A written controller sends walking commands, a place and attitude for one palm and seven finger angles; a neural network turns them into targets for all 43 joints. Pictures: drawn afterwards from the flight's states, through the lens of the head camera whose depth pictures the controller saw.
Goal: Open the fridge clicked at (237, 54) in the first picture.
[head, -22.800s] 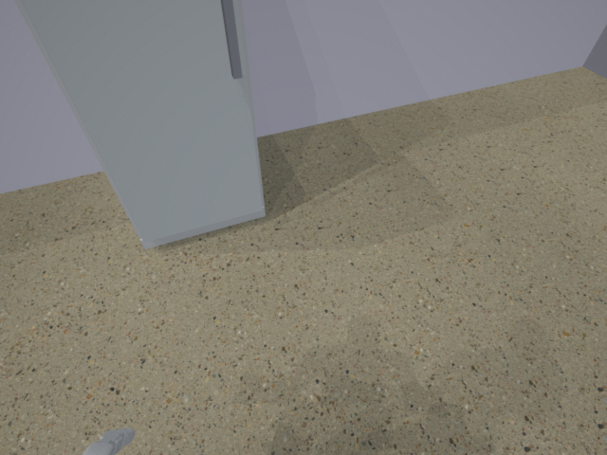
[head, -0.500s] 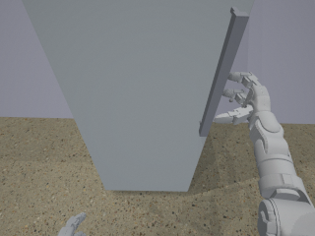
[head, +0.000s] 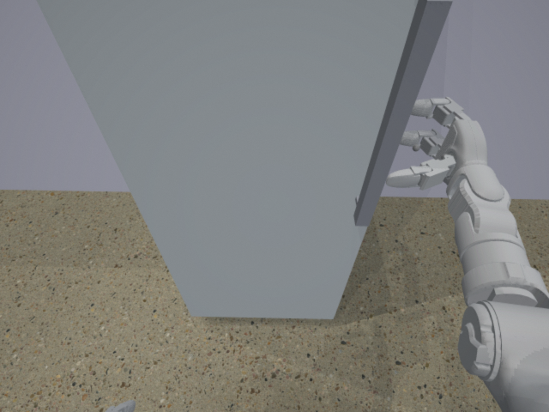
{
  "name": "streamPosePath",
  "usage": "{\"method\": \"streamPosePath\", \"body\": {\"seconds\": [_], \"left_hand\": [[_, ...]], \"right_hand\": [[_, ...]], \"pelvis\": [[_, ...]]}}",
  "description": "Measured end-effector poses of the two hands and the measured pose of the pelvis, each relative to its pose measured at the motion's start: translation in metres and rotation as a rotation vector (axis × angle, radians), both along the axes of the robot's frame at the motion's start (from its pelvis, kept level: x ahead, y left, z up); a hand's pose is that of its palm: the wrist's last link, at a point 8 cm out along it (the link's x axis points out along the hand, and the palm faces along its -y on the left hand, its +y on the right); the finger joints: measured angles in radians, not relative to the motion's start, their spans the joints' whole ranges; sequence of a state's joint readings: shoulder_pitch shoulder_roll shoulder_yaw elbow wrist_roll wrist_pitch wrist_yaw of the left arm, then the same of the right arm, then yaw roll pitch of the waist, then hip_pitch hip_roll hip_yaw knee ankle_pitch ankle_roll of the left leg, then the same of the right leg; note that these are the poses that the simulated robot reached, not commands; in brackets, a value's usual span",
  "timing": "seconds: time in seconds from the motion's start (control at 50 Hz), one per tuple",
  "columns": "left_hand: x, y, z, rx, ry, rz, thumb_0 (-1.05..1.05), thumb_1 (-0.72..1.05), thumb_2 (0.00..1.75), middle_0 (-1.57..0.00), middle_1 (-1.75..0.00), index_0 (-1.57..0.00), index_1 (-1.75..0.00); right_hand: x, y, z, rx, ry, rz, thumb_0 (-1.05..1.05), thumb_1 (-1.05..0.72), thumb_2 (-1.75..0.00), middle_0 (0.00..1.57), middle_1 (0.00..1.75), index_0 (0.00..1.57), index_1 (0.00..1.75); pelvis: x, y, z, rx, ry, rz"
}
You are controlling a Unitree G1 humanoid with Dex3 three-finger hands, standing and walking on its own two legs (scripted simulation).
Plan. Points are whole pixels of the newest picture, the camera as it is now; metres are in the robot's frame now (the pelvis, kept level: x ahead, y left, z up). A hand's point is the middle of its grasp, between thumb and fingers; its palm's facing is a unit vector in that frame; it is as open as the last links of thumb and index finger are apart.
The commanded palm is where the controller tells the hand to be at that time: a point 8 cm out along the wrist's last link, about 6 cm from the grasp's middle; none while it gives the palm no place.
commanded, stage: slide the fingers in behind the handle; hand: right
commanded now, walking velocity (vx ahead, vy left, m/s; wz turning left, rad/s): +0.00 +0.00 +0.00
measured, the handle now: (384, 133) +0.50 -0.10 +0.16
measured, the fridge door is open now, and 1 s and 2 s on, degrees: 0 0 0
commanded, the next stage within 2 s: grip the handle and tug to test in 1.70 s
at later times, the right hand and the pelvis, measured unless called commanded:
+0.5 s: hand (402, 160) +0.43 -0.11 +0.16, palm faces -0.07 +1.00 -0.01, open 14.0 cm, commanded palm +0.41 -0.16 +0.16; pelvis +0.00 -0.01 +0.00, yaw +1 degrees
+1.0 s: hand (378, 156) +0.44 -0.08 +0.16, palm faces -0.08 +1.00 +0.00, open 14.0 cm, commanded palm +0.42 -0.14 +0.16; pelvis +0.01 +0.00 +0.00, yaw +1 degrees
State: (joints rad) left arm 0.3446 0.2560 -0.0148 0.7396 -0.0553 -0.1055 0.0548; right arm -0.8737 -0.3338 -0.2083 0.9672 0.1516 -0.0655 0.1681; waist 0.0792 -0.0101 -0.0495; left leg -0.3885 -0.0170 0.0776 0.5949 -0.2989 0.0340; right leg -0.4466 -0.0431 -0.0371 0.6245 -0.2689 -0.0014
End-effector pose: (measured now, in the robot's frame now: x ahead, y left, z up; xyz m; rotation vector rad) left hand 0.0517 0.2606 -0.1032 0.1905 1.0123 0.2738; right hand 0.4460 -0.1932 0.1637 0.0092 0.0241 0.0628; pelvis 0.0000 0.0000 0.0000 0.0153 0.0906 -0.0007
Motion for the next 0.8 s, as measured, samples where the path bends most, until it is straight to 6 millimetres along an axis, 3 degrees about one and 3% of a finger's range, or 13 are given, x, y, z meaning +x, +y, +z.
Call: {"method": "streamPosePath", "body": {"seconds": [0.2, 0.58, 0.8], "left_hand": [[-0.003, -0.008, 0.001, -0.019, -0.034, 0.029, 0.01, 0.9, 0.9, -0.21, -0.3, -0.2, -0.3], [0.058, -0.023, 0.013, -0.042, -0.169, -0.057, 0.01, 0.9, 0.9, -0.21, -0.3, -0.2, -0.3], [0.055, -0.016, 0.008, -0.04, -0.134, -0.068, 0.01, 0.9, 0.9, -0.21, -0.3, -0.2, -0.3]], "right_hand": [[-0.01, 0.005, -0.003, -0.013, -0.015, 0.023, -0.01, 0.5, -0.3, 0.33, 1.23, 0.34, 1.23], [-0.03, 0.024, 0.002, -0.008, -0.007, 0.006, -0.01, 0.5, -0.3, 0.28, 1.2, 0.29, 1.19], [-0.027, 0.037, 0.001, -0.025, -0.005, 0.023, -0.01, 0.5, -0.3, 0.27, 1.2, 0.29, 1.19]], "pelvis": [[0.003, -0.006, 0.001, 0.0, -0.011, 0.019], [0.003, -0.006, 0.004, -0.004, -0.056, 0.011], [0.002, -0.001, 0.003, -0.005, -0.05, -0.004]]}}
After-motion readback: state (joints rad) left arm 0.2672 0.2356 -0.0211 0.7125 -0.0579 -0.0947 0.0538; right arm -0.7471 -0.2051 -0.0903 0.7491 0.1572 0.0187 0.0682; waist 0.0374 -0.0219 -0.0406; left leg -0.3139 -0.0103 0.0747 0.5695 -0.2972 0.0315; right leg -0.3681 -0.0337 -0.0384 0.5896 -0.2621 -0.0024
